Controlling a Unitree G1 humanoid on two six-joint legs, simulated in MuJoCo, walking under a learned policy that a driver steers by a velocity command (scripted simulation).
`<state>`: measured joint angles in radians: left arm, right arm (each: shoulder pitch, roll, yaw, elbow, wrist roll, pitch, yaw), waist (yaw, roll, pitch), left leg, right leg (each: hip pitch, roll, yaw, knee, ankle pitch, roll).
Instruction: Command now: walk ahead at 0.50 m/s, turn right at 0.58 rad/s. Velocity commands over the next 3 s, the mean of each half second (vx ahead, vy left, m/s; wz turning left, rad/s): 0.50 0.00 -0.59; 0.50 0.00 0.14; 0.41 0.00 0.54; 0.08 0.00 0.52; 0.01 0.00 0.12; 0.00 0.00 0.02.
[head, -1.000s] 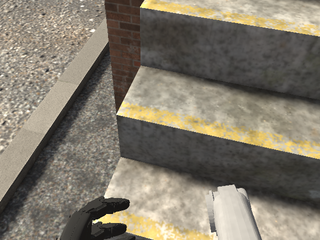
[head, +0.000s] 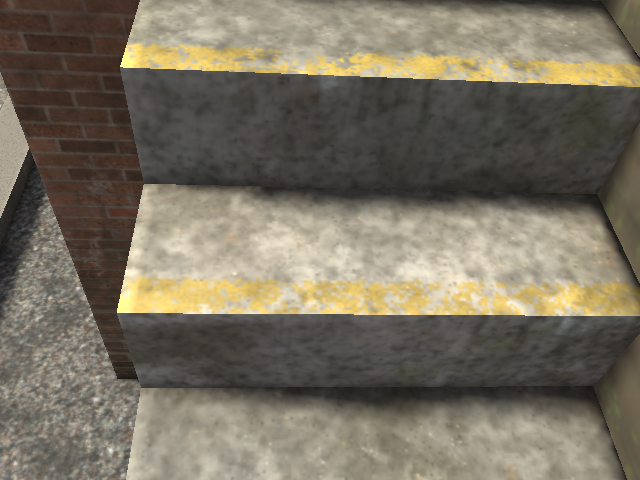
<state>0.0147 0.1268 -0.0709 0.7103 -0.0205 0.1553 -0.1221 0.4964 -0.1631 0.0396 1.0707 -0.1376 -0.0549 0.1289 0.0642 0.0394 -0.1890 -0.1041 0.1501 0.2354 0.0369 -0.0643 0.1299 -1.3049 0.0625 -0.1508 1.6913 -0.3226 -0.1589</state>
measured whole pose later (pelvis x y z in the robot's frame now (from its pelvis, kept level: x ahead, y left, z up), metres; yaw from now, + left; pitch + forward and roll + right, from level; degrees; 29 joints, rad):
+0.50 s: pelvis +0.12 -0.07 +0.12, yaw -13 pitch +4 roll -3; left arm 0.57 0.03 -0.06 1.18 -0.02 -0.04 -0.03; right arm -0.13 -0.11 0.05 0.58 -0.03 0.02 -0.01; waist 0.06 -0.01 -0.11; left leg -1.34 -0.05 -0.16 2.26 -0.43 0.06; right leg -0.39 0.33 0.18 0.81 -0.44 -0.13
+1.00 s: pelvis +0.18 -0.13 +0.19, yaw -7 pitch +6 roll +4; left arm 0.33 0.24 -0.03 0.79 0.12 -0.02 -0.21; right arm 0.24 -0.26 0.08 0.55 0.00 0.00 -0.05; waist -0.03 -0.03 -0.10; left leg -0.98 -0.07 -0.06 1.59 -0.78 0.07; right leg -0.46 -0.06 0.06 0.73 0.06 -0.05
